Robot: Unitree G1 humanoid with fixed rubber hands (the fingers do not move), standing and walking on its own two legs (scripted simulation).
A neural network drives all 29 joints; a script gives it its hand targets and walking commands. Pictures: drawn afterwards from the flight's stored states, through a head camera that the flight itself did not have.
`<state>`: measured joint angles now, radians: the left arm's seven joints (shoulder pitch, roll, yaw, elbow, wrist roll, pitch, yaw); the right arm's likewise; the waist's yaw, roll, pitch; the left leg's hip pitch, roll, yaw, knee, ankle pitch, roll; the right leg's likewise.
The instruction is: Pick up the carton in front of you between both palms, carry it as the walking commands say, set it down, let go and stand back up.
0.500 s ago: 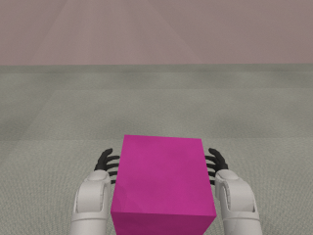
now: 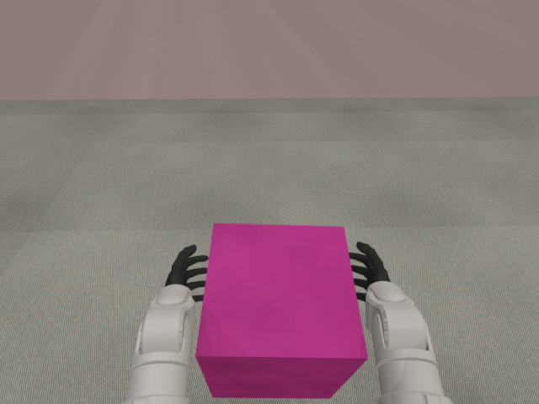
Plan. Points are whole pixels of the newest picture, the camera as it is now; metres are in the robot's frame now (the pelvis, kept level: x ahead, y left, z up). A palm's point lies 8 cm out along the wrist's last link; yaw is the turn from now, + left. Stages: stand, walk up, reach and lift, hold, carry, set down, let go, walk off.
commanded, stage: carry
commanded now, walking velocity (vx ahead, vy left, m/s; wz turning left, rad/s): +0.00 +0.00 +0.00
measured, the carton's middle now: (275, 316) +0.30 +0.00 -0.04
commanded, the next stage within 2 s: hold in 0.22 s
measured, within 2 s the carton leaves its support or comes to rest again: neither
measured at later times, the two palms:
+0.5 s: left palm (169, 302) +0.28 +0.16 +0.05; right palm (375, 293) +0.28 -0.14 +0.05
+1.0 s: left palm (164, 304) +0.27 +0.16 +0.06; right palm (372, 290) +0.29 -0.14 +0.06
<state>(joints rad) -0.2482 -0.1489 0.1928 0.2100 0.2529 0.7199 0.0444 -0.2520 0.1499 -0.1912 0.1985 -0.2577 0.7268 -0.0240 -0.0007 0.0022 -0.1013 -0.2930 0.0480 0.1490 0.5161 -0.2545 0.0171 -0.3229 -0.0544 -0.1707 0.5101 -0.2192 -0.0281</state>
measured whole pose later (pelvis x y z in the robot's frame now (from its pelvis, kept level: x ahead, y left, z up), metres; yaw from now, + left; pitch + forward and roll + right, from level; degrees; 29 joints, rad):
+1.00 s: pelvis -0.02 +0.00 +0.00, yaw +2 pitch -9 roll +0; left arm -0.33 -0.17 0.29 0.35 0.33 0.72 0.00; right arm -0.35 0.18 -0.31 0.34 -0.34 0.72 0.01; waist 0.00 0.01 0.02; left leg -0.06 -0.03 -0.03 0.44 -0.21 0.02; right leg -0.08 0.03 0.02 0.43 -0.19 -0.02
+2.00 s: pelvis -0.06 +0.01 -0.15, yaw +2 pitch +38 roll +0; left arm -0.78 -0.07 0.44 0.66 0.27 0.24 0.03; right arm -0.72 0.17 -0.52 0.53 -0.27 0.24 -0.04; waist -0.02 0.01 -0.19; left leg -1.54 -0.09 -0.05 1.31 -0.43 0.01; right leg -1.55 0.08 0.07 1.29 -0.40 0.03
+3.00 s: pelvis -0.09 +0.01 -0.38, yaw +1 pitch +42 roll -3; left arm -1.34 0.26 0.14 1.02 0.02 0.18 0.10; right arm -1.16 -0.01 -0.46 0.73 -0.04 0.18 -0.19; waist -0.05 -0.01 0.17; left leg -2.27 -0.14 -0.03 2.12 -0.57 -0.01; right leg -2.27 0.15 0.04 2.07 -0.55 0.09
